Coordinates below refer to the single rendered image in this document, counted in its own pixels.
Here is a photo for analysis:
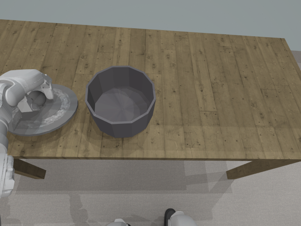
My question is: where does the table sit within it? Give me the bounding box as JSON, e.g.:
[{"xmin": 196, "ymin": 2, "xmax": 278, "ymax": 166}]
[{"xmin": 0, "ymin": 19, "xmax": 301, "ymax": 179}]

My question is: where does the right robot thigh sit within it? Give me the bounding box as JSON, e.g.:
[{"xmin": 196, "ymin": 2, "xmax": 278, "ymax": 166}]
[{"xmin": 168, "ymin": 215, "xmax": 198, "ymax": 226}]

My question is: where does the pot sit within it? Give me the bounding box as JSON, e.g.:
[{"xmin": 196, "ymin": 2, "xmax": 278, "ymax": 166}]
[{"xmin": 85, "ymin": 65, "xmax": 156, "ymax": 138}]

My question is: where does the lid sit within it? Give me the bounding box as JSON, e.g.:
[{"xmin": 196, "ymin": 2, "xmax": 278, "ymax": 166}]
[{"xmin": 8, "ymin": 84, "xmax": 78, "ymax": 137}]

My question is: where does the robot left shin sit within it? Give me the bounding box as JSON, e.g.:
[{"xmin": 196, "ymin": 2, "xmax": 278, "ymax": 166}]
[{"xmin": 114, "ymin": 218, "xmax": 125, "ymax": 223}]

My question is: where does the knob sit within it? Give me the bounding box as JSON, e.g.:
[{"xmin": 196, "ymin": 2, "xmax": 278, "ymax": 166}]
[{"xmin": 28, "ymin": 90, "xmax": 46, "ymax": 106}]

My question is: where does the left robot forearm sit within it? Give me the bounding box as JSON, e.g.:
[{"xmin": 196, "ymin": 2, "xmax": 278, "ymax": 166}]
[{"xmin": 0, "ymin": 78, "xmax": 25, "ymax": 153}]

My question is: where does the left robot hand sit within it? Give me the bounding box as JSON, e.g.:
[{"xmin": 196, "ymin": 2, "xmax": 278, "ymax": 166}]
[{"xmin": 0, "ymin": 69, "xmax": 54, "ymax": 113}]

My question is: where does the left robot upper arm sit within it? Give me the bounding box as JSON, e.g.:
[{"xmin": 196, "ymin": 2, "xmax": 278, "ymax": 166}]
[{"xmin": 0, "ymin": 153, "xmax": 15, "ymax": 226}]

